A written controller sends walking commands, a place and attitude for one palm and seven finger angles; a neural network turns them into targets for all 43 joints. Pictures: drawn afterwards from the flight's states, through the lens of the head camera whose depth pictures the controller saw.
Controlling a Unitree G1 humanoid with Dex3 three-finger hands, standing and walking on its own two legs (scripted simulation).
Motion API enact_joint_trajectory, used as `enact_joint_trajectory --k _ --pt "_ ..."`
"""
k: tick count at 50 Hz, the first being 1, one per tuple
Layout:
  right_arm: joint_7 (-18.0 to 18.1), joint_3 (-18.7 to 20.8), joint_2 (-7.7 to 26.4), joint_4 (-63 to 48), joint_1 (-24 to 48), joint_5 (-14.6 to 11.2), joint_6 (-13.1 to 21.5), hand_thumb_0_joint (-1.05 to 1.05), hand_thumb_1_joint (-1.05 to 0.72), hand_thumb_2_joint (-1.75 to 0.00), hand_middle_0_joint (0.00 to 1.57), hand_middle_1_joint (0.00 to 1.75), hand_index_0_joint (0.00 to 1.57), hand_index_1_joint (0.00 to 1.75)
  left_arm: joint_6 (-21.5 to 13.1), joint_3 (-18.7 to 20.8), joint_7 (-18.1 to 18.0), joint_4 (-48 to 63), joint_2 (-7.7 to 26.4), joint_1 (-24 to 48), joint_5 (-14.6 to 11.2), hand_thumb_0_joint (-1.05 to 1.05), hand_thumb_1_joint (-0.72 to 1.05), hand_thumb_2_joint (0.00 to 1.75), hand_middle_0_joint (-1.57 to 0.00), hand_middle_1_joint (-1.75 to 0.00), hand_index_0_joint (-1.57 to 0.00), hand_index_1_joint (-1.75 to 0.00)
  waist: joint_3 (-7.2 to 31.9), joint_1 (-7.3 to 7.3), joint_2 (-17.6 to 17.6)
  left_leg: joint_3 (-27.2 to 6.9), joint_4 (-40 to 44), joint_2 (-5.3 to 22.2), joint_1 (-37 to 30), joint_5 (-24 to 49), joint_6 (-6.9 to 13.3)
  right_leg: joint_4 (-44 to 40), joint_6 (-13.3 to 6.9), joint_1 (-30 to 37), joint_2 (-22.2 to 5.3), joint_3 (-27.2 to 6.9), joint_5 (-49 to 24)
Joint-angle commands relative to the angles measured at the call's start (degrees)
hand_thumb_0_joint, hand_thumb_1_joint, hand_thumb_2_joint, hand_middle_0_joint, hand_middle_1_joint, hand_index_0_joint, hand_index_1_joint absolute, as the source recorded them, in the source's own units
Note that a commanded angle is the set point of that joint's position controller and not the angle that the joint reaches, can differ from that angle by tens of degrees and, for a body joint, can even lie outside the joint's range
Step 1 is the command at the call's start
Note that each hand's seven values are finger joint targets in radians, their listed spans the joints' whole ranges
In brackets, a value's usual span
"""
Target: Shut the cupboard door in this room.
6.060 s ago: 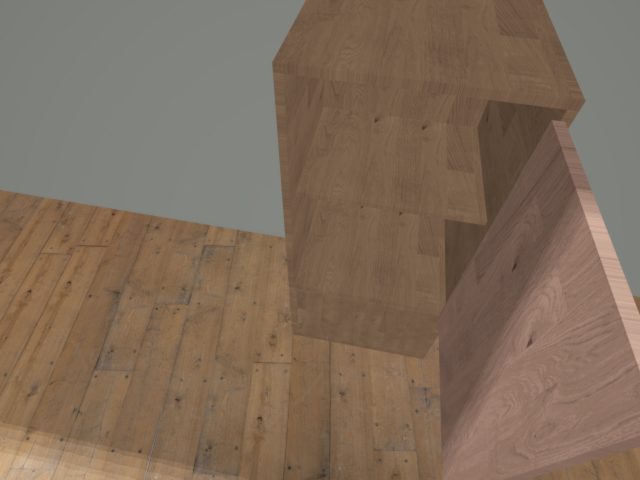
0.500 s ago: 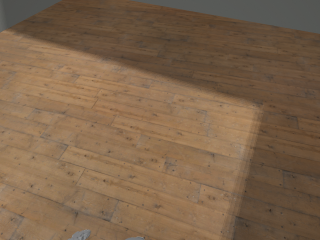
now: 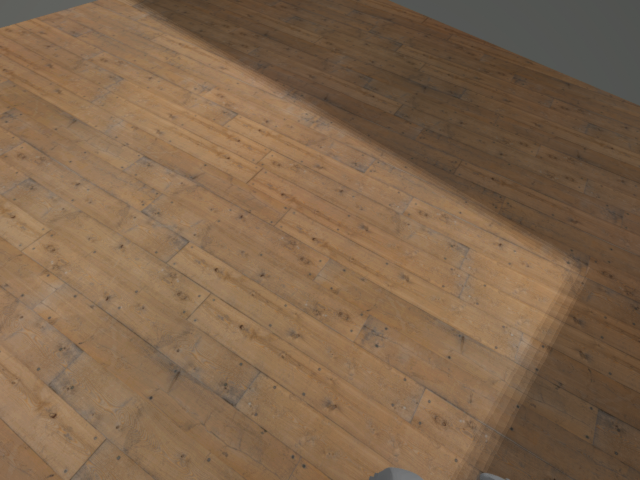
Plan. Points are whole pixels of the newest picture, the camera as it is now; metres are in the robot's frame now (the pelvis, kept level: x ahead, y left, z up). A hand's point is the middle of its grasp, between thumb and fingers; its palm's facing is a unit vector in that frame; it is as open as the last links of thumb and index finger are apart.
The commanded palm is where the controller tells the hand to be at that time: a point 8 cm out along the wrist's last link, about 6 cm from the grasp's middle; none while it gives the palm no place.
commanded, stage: turn or walk to find it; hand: left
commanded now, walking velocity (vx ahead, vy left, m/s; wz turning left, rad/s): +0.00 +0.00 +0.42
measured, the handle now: out of the picture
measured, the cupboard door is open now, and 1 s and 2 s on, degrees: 65 65 65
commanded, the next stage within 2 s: none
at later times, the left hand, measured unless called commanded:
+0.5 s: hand out of the picture +0.03 +0.16 -0.15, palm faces +0.23 -0.94 -0.25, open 7.4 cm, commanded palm none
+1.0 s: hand out of the picture -0.04 +0.20 -0.16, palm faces +0.43 -0.86 -0.28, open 7.4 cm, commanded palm none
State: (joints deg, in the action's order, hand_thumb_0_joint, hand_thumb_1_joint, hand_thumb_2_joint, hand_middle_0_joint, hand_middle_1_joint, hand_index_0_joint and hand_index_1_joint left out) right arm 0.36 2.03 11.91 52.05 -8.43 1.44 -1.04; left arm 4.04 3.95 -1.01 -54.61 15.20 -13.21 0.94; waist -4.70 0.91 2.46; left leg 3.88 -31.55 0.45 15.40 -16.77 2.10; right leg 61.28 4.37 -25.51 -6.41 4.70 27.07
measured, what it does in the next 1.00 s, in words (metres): steps on the spot, turning left: right foot, then left foot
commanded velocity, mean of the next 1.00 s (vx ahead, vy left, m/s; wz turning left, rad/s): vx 0.00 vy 0.00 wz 0.42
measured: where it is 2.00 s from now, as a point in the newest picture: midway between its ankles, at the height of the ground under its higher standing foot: outside the picture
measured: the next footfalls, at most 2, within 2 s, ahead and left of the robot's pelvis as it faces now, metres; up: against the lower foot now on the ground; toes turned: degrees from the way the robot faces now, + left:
right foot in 0.28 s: +0.04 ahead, -0.14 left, +0.00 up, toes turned +1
left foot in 0.66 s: -0.03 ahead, +0.11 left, +0.00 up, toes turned +23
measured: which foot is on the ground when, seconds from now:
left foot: down 0.00-0.28, up 0.30-0.64, down 0.66-1.00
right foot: up 0.00-0.26, down 0.28-0.66, up 0.68-1.00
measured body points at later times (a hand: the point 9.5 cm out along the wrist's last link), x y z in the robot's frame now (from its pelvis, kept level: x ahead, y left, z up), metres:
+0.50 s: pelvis -0.01 -0.04 +0.01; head +0.02 -0.05 +0.45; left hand +0.01 +0.21 -0.13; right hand +0.08 -0.28 -0.15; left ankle -0.06 +0.09 -0.66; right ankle +0.00 -0.14 -0.73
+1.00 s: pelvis -0.03 -0.03 +0.00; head +0.01 -0.03 +0.45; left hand -0.06 +0.24 -0.13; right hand +0.14 -0.22 -0.15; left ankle -0.06 +0.09 -0.73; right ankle +0.01 -0.14 -0.73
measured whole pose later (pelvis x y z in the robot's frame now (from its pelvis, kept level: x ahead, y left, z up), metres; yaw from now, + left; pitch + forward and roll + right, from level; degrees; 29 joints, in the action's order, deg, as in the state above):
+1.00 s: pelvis -0.03 -0.03 +0.00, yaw +24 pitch +1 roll +1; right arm -0.1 2.2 11.7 52.7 -10.2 1.7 -2.3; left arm 2.1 2.9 -0.6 -51.6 12.6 -11.1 0.5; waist -3.1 -0.2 -1.2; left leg -1.0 -31.4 -0.4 17.8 -14.7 -0.3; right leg 35.9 4.0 -17.2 -3.3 4.5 19.9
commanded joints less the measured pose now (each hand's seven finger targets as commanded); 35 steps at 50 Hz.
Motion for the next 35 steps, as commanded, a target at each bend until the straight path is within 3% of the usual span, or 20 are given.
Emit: enact_joint_trajectory --k 1,5,8,10,12,13,14,15,16,17,18,19,23,27,29,31,32,33,34,35 --pt "0.55 2.52 11.06 -2.26 -2.98 -0.04 0.44 0.00 -0.90 -0.90 0.20 0.30 0.20 0.30 -1.82 0.22 0.30 5.53 2.21 1.17 0.02 0.00 0.90 0.90 -0.20 -0.30 -0.20 -0.30 7.08 -1.99 -10.26 -13.13 11.57 14.23 -7.84 30.34 7.39 -3.04 0.45 -2.53 0.43 -2.12 -2.09" --pt "0.31 2.84 11.35 -2.22 -3.77 0.23 -0.06 0.00 -0.90 -0.90 0.20 0.30 0.20 0.30 -1.85 0.12 0.25 6.66 1.62 2.74 0.03 0.00 0.90 0.90 -0.20 -0.30 -0.20 -0.30 6.40 -2.59 -10.58 -15.47 12.34 13.86 -6.15 22.99 7.53 -9.90 0.25 -0.05 1.77 -1.62 -1.40" --pt "0.19 3.19 11.25 -2.44 -3.69 0.40 -0.30 0.00 -0.90 -0.90 0.20 0.30 0.20 0.30 -2.30 -0.01 0.23 7.28 1.26 2.68 -0.07 0.00 0.90 0.90 -0.20 -0.30 -0.20 -0.30 7.35 -2.65 -12.16 -17.63 10.80 12.88 -5.77 24.12 7.23 -16.67 -0.15 3.18 3.37 -0.99 -1.47" --pt "0.11 3.34 11.07 -2.76 -3.13 0.32 -0.43 0.00 -0.90 -0.90 0.20 0.30 0.20 0.30 -2.73 0.08 0.07 6.96 1.33 0.57 -0.29 0.00 0.90 0.90 -0.20 -0.30 -0.20 -0.30 8.25 -1.61 -11.55 -18.25 8.61 11.94 -4.35 25.89 6.44 -23.67 -0.48 7.65 4.48 -0.43 -5.06" --pt "-0.12 3.21 9.60 -3.09 -2.17 -0.29 -0.47 0.00 -0.90 -0.90 0.20 0.30 0.20 0.30 -3.64 0.51 -0.23 5.95 3.04 -3.51 -0.21 0.00 0.90 0.90 -0.20 -0.30 -0.20 -0.30 9.17 0.61 -7.92 -16.79 3.65 8.44 1.49 18.96 2.86 -37.70 -0.76 18.01 3.05 -1.52 -15.75" --pt "-0.44 2.86 6.56 -3.63 -3.07 -0.71 -0.41 0.00 -0.90 -0.90 0.20 0.30 0.20 0.30 -4.31 1.19 -0.60 5.80 6.41 -4.99 0.43 0.00 0.90 0.90 -0.20 -0.30 -0.20 -0.30 9.97 1.00 2.17 -11.45 -4.09 3.14 9.33 6.05 -0.62 -42.85 -3.38 24.65 -6.27 -10.22 -18.43" --pt "-0.68 2.26 3.76 -5.27 -2.58 -0.63 -0.44 0.00 -0.90 -0.90 0.20 0.30 0.20 0.30 -4.46 2.04 -0.82 6.20 10.90 -4.78 0.96 0.00 0.90 0.90 -0.20 -0.30 -0.20 -0.30 7.75 1.33 14.25 -4.33 -15.65 -3.62 17.33 -13.96 -3.85 -44.61 -10.37 24.67 -19.12 -21.02 -25.50" --pt "-0.40 2.99 6.34 -4.87 -0.95 0.01 -1.33 0.00 -0.90 -0.90 0.20 0.30 0.20 0.30 -4.42 2.03 -0.99 6.67 10.10 -4.25 0.45 0.00 0.90 0.90 -0.20 -0.30 -0.20 -0.30 7.00 1.94 13.57 -7.86 -26.59 -1.15 16.63 -17.13 -3.73 -45.40 -13.61 18.31 -20.82 -20.92 -26.88" --pt "-0.59 3.31 6.55 -3.89 -0.72 -0.06 -1.94 0.00 -0.90 -0.90 0.20 0.30 0.20 0.30 -4.33 1.74 -1.04 7.12 8.46 -1.25 0.37 0.00 0.90 0.90 -0.20 -0.30 -0.20 -0.30 4.22 0.34 10.43 -8.22 -33.80 -0.48 16.72 -14.21 -3.88 -45.86 -13.74 14.60 -18.06 -18.35 -24.54" --pt "-0.90 3.36 6.39 -2.83 -2.43 -0.10 -2.13 0.00 -0.90 -0.90 0.20 0.30 0.20 0.30 -4.18 1.41 -1.14 7.98 6.66 1.95 0.29 0.00 0.90 0.90 -0.20 -0.30 -0.20 -0.30 3.61 -1.49 6.60 -7.74 -36.96 0.78 16.99 -10.59 -4.25 -44.80 -12.68 14.34 -15.66 -13.33 -25.17" --pt "-1.26 3.18 5.99 -1.65 -3.42 -0.07 -2.18 0.00 -0.90 -0.90 0.20 0.30 0.20 0.30 -4.40 0.99 -1.02 8.38 5.60 3.64 0.45 0.00 0.90 0.90 -0.20 -0.30 -0.20 -0.30 2.91 -2.25 5.72 -6.33 -37.94 1.53 16.35 -7.83 -4.95 -43.67 -11.59 14.05 -13.47 -8.43 -27.03" --pt "-1.45 3.01 5.46 -1.34 -3.96 -0.10 -2.16 0.00 -0.90 -0.90 0.20 0.30 0.20 0.30 -4.63 0.81 -0.98 8.36 5.13 3.42 0.56 0.00 0.90 0.90 -0.20 -0.30 -0.20 -0.30 3.12 -2.19 6.10 -5.21 -36.50 1.56 15.62 -6.96 -5.51 -43.11 -11.01 14.51 -12.44 -5.91 -29.12" --pt "-1.74 2.40 4.31 -1.66 -0.95 -0.43 -2.18 0.00 -0.90 -0.90 0.20 0.30 0.20 0.30 -4.54 1.24 -0.91 6.62 6.77 -0.29 0.89 0.00 0.90 0.90 -0.20 -0.30 -0.20 -0.30 2.79 0.03 7.47 -1.66 -25.96 1.90 12.66 -8.17 -6.27 -42.38 -11.13 16.81 -12.88 -2.23 -31.51" --pt "-1.72 1.71 3.83 -2.50 1.25 -0.81 -1.44 0.00 -0.90 -0.90 0.20 0.30 0.20 0.30 -4.21 1.88 -0.75 5.05 8.48 -2.55 1.11 0.00 0.90 0.90 -0.20 -0.30 -0.20 -0.30 4.84 1.68 9.10 0.80 -14.22 1.50 8.41 -10.12 -5.67 -39.09 -11.80 19.56 -14.25 -1.95 -36.70" --pt "-1.46 1.59 3.91 -2.04 -1.14 -0.80 -1.03 0.00 -0.90 -0.90 0.20 0.30 0.20 0.30 -3.94 2.07 -0.68 4.77 9.14 -2.15 0.97 0.00 0.90 0.90 -0.20 -0.30 -0.20 -0.30 6.92 0.60 8.86 2.50 -7.11 0.77 4.80 -6.68 -5.39 -35.75 -10.50 20.22 -13.89 -0.31 -38.47" --pt "-1.34 1.87 5.39 -1.16 -4.63 -0.57 -0.44 0.00 -0.90 -0.90 0.20 0.30 0.20 0.30 -3.55 2.03 -0.55 4.57 8.60 -1.61 0.31 0.00 0.90 0.90 -0.20 -0.30 -0.20 -0.30 8.45 -1.69 5.54 2.51 5.52 1.27 -4.22 3.92 -4.49 -29.60 -6.88 15.91 -12.34 2.52 -33.64" --pt "-1.29 2.83 9.09 -1.18 -6.61 -0.30 0.12 0.00 -0.90 -0.90 0.20 0.30 0.20 0.30 -3.25 1.79 -0.33 5.47 6.48 -2.04 -0.08 0.00 0.90 0.90 -0.20 -0.30 -0.20 -0.30 10.69 -2.69 -4.70 -5.70 10.34 7.60 -12.01 13.26 -1.98 -20.10 -3.60 8.40 -8.58 4.99 -24.03" --pt "-0.85 4.10 14.52 -1.58 -8.58 0.00 0.27 0.00 -0.90 -0.90 0.20 0.30 0.20 0.30 -3.00 0.81 0.03 7.93 2.48 -1.61 -0.28 0.00 0.90 0.90 -0.20 -0.30 -0.20 -0.30 10.00 -3.71 -19.82 -22.08 11.23 21.14 -17.34 32.97 5.67 -9.78 0.39 -6.44 -1.63 6.11 4.46" --pt "-0.41 4.18 15.48 -0.58 -10.79 -0.05 -0.09 0.00 -0.90 -0.90 0.20 0.30 0.20 0.30 -2.42 0.24 -0.18 8.85 2.90 2.10 0.38 0.00 0.90 0.90 -0.20 -0.30 -0.20 -0.30 9.57 -5.44 -17.31 -22.68 12.49 23.80 -12.35 29.42 10.05 -1.05 -0.26 -5.99 -0.69 1.25 10.70" --pt "0.19 3.96 14.09 -0.33 -9.66 0.13 0.21 0.00 -0.90 -0.90 0.20 0.30 0.20 0.30 -2.12 0.51 -0.31 8.22 2.37 4.08 0.36 0.00 0.90 0.90 -0.20 -0.30 -0.20 -0.30 8.83 -5.03 -18.88 -21.86 12.66 20.88 -10.31 26.08 9.67 2.70 -0.53 -7.92 -0.93 -1.66 7.59"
